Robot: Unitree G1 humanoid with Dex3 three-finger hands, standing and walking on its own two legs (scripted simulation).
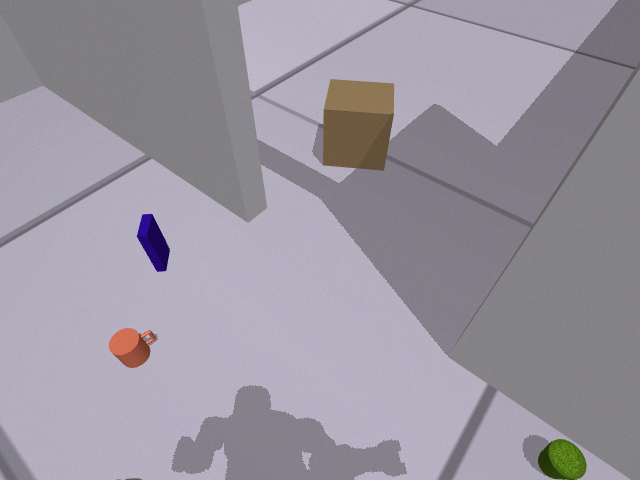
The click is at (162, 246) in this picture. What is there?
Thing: carton on end
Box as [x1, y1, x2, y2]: [137, 214, 169, 271]
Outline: 142,214 137,237 156,270 165,270 169,249 152,214
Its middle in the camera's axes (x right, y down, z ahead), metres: -0.63 +0.02 +1.46
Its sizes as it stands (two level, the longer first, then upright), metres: 0.106 0.035 0.219
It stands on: the floor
